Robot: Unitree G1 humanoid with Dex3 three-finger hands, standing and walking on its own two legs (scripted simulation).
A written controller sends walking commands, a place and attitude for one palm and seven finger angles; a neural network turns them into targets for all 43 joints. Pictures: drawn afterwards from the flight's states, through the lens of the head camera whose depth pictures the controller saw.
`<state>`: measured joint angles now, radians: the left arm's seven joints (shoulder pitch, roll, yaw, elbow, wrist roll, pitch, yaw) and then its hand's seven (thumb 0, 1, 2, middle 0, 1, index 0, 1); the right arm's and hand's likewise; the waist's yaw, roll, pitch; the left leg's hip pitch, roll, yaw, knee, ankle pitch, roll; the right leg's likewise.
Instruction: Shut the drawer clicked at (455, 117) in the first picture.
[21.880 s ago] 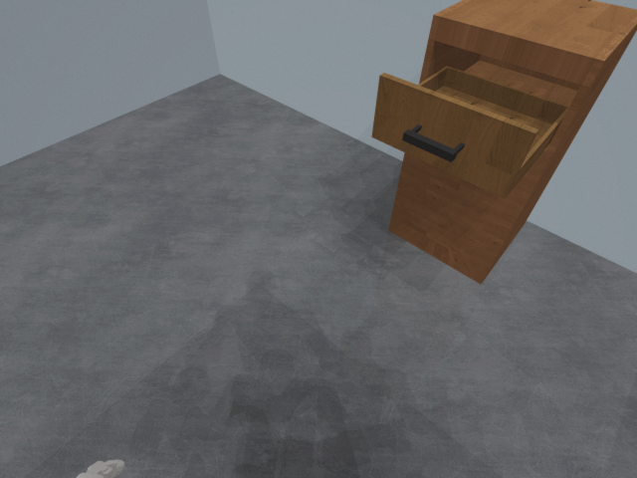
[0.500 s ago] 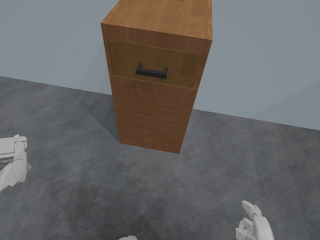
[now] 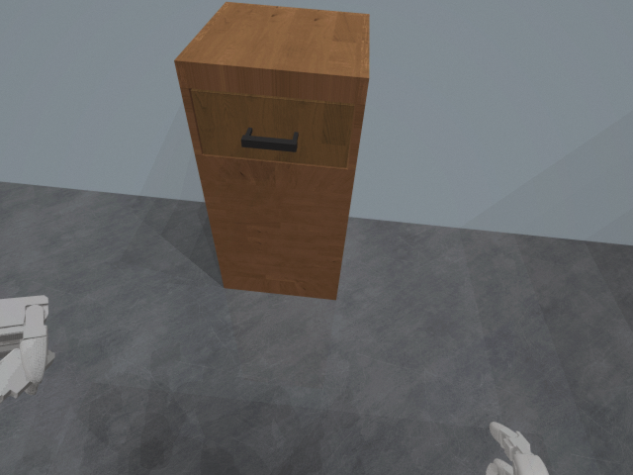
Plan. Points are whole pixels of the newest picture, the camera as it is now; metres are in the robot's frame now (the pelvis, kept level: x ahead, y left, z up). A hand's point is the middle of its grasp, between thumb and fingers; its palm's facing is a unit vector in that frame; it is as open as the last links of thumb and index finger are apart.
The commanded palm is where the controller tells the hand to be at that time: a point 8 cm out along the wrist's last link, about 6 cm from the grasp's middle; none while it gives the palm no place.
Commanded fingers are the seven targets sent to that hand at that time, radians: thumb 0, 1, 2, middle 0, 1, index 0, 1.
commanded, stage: stop stepping back and stand still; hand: left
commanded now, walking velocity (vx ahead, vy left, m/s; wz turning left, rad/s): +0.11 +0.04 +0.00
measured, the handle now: (271, 138) +0.87 +0.14 -0.05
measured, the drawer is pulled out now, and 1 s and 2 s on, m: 0.00 0.00 0.00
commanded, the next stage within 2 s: let the arm hang, fingers relaxed in 1.14 s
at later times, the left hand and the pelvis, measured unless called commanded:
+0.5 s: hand out of the picture +0.13 +0.27 +0.17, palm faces +0.38 -0.83 -0.41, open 3.3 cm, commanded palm +0.09 +0.32 +0.18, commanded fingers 0.00 0.90 0.90 -1.40 -1.60 -1.40 -1.60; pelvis -0.04 +0.03 +0.00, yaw +0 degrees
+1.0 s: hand (3, 389) +0.16 +0.27 +0.15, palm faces +0.36 -0.80 -0.47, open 3.3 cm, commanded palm +0.10 +0.31 +0.18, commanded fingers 0.00 0.90 0.90 -1.40 -1.60 -1.40 -1.60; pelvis -0.02 +0.03 +0.00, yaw +1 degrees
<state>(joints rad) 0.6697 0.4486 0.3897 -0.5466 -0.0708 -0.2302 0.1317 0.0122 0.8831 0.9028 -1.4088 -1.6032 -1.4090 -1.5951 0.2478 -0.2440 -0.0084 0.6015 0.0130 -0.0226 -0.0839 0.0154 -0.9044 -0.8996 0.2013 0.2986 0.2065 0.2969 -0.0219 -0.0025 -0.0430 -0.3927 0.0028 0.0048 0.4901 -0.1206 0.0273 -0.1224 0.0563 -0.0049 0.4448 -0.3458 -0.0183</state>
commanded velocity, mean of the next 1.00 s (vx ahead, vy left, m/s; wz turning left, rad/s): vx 0.04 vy -0.04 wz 0.00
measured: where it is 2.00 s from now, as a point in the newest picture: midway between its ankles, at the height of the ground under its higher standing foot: outside the picture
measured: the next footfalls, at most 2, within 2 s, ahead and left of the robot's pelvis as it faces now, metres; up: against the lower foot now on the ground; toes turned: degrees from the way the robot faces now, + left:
left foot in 0.54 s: +0.05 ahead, +0.14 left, +0.00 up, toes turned +3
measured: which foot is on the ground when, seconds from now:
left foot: down 0.00-0.38, up 0.40-0.52, down 0.54-1.00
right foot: down 0.00-1.00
